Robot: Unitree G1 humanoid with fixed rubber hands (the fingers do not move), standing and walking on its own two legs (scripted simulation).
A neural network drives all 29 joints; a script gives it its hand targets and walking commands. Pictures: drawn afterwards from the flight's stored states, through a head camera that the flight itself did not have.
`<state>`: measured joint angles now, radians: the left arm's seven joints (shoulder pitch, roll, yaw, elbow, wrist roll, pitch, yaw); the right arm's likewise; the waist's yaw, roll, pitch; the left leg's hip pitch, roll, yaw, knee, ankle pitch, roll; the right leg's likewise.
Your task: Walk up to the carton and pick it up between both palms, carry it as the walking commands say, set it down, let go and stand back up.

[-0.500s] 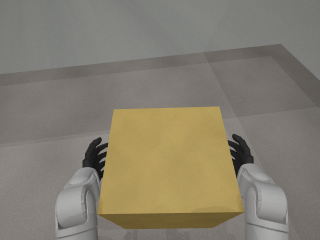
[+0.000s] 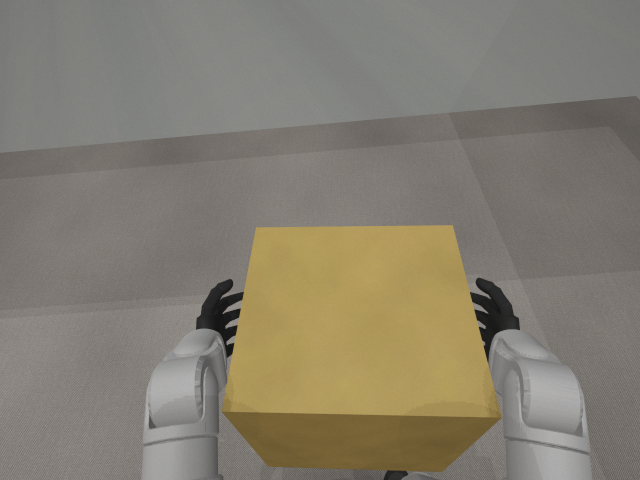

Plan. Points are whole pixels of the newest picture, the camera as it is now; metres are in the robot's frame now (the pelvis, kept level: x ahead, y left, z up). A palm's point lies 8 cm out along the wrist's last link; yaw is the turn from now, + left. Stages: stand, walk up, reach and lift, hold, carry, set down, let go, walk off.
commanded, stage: carry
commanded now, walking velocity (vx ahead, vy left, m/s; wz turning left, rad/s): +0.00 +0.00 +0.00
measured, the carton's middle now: (353, 355) +0.29 -0.02 -0.05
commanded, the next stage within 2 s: none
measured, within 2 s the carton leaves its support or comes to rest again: neither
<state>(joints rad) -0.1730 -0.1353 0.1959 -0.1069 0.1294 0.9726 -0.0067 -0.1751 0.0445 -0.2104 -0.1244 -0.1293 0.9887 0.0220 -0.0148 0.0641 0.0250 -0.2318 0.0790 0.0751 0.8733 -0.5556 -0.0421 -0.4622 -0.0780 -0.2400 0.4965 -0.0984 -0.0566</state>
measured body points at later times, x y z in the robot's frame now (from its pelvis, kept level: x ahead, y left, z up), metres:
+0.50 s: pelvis +0.12 +0.04 +0.01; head +0.09 +0.05 +0.46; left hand +0.40 +0.20 +0.08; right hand +0.38 -0.15 +0.09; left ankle +0.08 +0.12 -0.73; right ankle +0.10 -0.11 -0.73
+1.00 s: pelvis +0.12 +0.03 +0.01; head +0.10 +0.03 +0.46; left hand +0.39 +0.18 +0.05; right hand +0.38 -0.16 +0.06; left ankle +0.08 +0.12 -0.73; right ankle +0.10 -0.11 -0.73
